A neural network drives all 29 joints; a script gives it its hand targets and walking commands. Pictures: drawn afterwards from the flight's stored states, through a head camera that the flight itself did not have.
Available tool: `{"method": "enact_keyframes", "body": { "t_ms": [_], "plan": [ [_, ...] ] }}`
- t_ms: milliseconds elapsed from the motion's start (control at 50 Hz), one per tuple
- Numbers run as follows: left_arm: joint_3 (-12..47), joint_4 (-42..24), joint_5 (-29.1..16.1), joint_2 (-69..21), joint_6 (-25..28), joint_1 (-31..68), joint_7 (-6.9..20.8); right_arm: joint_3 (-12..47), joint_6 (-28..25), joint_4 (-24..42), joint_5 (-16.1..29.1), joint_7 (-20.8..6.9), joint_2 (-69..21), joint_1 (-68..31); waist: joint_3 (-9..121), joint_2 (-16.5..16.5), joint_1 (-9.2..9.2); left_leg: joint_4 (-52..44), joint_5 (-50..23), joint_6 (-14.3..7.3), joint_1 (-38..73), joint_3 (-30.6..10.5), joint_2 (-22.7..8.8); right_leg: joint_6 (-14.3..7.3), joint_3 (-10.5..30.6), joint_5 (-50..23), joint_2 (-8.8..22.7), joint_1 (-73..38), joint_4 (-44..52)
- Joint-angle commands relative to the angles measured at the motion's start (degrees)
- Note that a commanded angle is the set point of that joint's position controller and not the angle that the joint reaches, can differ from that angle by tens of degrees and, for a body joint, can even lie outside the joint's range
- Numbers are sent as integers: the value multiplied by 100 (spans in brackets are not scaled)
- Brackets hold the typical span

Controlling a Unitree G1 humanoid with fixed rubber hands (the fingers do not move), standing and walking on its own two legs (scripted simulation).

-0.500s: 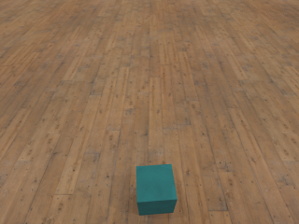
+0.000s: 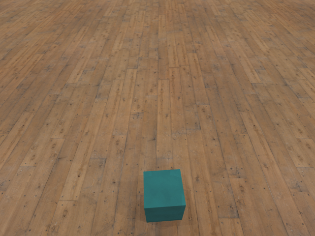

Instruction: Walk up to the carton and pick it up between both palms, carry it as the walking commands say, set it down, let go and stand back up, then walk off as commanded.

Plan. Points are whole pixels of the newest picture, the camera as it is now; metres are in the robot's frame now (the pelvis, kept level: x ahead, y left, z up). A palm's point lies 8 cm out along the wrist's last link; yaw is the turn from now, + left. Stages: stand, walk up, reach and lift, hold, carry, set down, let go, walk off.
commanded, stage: stand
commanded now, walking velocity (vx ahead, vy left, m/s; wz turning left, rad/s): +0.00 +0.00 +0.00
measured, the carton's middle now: (163, 196) +0.48 +0.00 -0.65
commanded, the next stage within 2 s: walk off in 0.02 s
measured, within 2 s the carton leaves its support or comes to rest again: neither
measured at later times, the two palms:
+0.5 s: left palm out of the picture -0.08 +0.30 -0.15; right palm out of the picture +0.05 -0.20 -0.13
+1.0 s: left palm out of the picture -0.08 +0.42 -0.12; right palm out of the picture +0.07 -0.08 -0.15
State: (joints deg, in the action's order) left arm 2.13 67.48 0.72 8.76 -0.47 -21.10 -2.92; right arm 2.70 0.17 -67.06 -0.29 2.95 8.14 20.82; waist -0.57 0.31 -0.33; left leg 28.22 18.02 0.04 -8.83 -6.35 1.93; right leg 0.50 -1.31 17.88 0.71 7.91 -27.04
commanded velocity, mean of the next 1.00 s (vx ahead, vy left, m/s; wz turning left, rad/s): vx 0.00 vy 0.16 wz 0.49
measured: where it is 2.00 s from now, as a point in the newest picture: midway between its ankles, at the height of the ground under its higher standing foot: outside the picture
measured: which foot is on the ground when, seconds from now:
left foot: down 0.00-0.28, up 0.30-0.54, down 0.56-0.98, up 1.00-1.00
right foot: down 0.00-0.56, up 0.58-0.96, down 0.98-1.00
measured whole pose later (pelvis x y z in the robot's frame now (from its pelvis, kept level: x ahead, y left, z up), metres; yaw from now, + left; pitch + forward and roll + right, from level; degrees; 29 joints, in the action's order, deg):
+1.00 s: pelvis -0.05 +0.15 -0.01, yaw +22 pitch +1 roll +1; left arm -1.9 52.8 -0.1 12.5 -1.8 -11.9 -5.5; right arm -3.5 4.1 -49.8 -1.0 -0.3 14.4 16.6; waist -1.9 -2.8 1.7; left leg 30.9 14.3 -5.3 -19.3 -1.2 11.7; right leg -1.6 -4.0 17.4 2.3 16.1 -33.1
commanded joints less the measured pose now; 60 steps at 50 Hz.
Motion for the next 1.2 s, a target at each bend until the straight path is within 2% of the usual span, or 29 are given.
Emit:
{"method": "enact_keyframes", "body": {
  "t_ms": [0,180,240,280,300,320,340,380,440,500,520,540,560,580,600,620,640,700,840,900,940,960,980,1000,1020,1040,1060,1100,1180],
  "plan": [
    [-65,24,1,409,10,-538,-11,-65,-11,-17,0,12,429,515,-572,-61,-1,-478,-1353,-141,-593,-282,-462,-129,363,-1062,435,16,405],
    [-98,14,3,350,21,-557,-6,-91,-20,-11,-1,12,365,524,-581,-61,-3,-496,-1259,-131,-630,-285,-456,-137,372,-984,433,64,426],
    [-266,-400,67,777,56,-253,-68,-232,48,244,25,72,559,242,-414,-34,-148,196,-1431,-8,-1084,-196,-363,-117,473,-1212,891,5,187],
    [-422,-477,109,1109,30,-599,-134,-328,116,539,-14,72,569,30,-233,642,-343,1302,-734,92,-1763,90,-136,-537,1177,-1321,1660,-191,459],
    [-459,-537,125,1141,18,-665,-177,-397,168,679,-60,58,598,-84,-245,1066,-454,2384,712,158,-2106,439,-52,-997,1632,-1812,2307,-48,674],
    [-468,-600,156,1123,35,-743,-209,-461,221,855,-153,39,605,-348,-374,983,-539,3573,1574,230,-2484,677,-211,-1446,1878,-2340,2810,198,831],
    [-511,-664,151,1176,62,-646,-234,-492,254,979,-210,1,529,-482,-472,587,-429,4055,1449,265,-2532,519,-493,-1519,1721,-2303,2854,513,885],
    [-569,-876,181,1194,83,48,-286,-512,295,1154,-156,-76,406,-409,-489,587,-38,3551,991,313,-2163,314,-752,-973,999,-1710,2443,1038,863],
    [-657,-972,226,1382,53,190,-321,-539,345,1360,-73,-153,418,-431,-313,999,-50,2102,968,395,-1601,777,-574,-587,225,-1737,2039,888,578],
    [-767,-915,213,1684,-49,58,-311,-649,343,1539,-49,-272,591,-287,-273,1090,-1,765,302,317,-764,1390,-250,-316,-62,-1427,2057,1048,59],
    [-759,-901,235,1601,-83,-51,-290,-714,301,1509,-72,-318,748,-56,-189,782,90,381,48,244,-251,1372,-146,-112,-240,-1049,1916,1308,-499],
    [-704,-927,272,1342,-116,-268,-226,-801,217,1444,-110,-344,1047,291,-2,-277,205,-301,-510,142,409,844,-452,178,-693,-205,1562,1805,-1682],
    [-510,-1429,171,648,-166,87,-197,-972,158,1635,-131,-324,1978,447,235,-2559,436,-982,-2256,-602,624,-1616,-2189,539,-1199,2433,541,3296,-3400],
    [-513,-1622,31,852,-249,835,-244,-870,176,1532,-108,-293,1683,723,276,-2063,695,-1146,-2828,-1198,-78,-1778,-2131,392,-308,2437,650,2990,-4392],
    [-530,-1732,-6,905,-269,1003,-209,-824,192,1547,-137,-226,1578,448,144,-1405,470,-996,-2416,-1352,-295,-1386,-1964,257,-114,2047,705,3104,-4775],
    [-510,-1691,12,878,-239,931,-170,-814,221,1679,-139,-173,1560,-4,-25,-840,257,-944,-2010,-1235,-494,-1025,-1665,181,8,1508,842,3067,-4784],
    [-545,-1645,44,982,-197,817,-133,-833,231,1838,-129,-139,1584,-392,12,-584,120,-891,-1914,-1136,-533,-818,-1414,146,56,1022,866,2938,-4752],
    [-595,-1507,78,1074,-196,408,-105,-745,195,2039,-129,-187,1309,-615,272,-418,-49,-765,-2437,-1170,-579,-572,-1151,131,-97,618,680,2501,-4405],
    [-538,-1652,-69,988,-233,741,-258,-747,260,1977,-187,-263,1333,-210,167,-520,166,-984,-2082,-1271,-298,-1373,-1175,-39,-114,855,232,1943,-2426],
    [-545,-1542,-150,1028,-201,465,-273,-758,298,2028,-160,-306,1370,-404,206,-491,25,-1091,-2203,-1016,-589,-1544,-1007,-168,-75,684,86,1101,-1552],
    [-574,-1348,-169,1091,-165,-149,-286,-763,336,2095,-111,-325,1358,-682,197,-496,-292,-1095,-1645,-587,-1045,-1500,-673,-219,-95,231,113,102,-315],
    [-649,-1222,-79,1307,-106,-781,-313,-728,327,2210,-21,-328,1252,-890,311,-228,-584,-610,-792,-96,-1889,-1150,-264,-359,255,-70,730,-1081,772],
    [-798,-1279,24,1988,-95,-707,-340,-685,322,2244,61,-337,779,-623,459,1743,-419,1897,1090,245,-2926,40,574,-976,2383,208,3008,-1641,1402],
    [-747,-1396,57,1853,-129,-247,-341,-828,338,2285,-301,-321,1357,-937,-217,1374,-381,3269,1335,289,-3404,380,174,-1521,2653,-1132,3644,-179,1682],
    [-653,-1442,55,1441,-83,0,-338,-897,338,2300,-395,-391,1504,-1009,-316,797,-145,3945,937,285,-2927,-46,-63,-1446,2040,-1653,3158,272,1472],
    [-625,-1521,53,1322,-25,448,-291,-916,347,2181,-356,-464,1456,-688,-300,502,184,4348,594,338,-2820,-65,-107,-1108,1337,-1682,2676,396,1297],
    [-643,-1612,63,1346,24,679,-263,-906,380,2081,-335,-543,1380,-456,-148,527,312,4712,247,410,-2731,33,-126,-831,770,-1746,2318,356,1102],
    [-643,-1679,105,1324,66,666,-213,-839,423,2053,-202,-667,1140,-476,-121,716,244,4757,-87,603,-2734,342,-137,-595,4,-2314,1973,376,778],
    [-785,-1532,196,1644,66,46,-135,-645,451,2359,-35,-722,747,-1242,-248,1233,-157,3125,-253,811,-2512,867,-423,-461,-573,-2839,1919,240,547]
  ]
}}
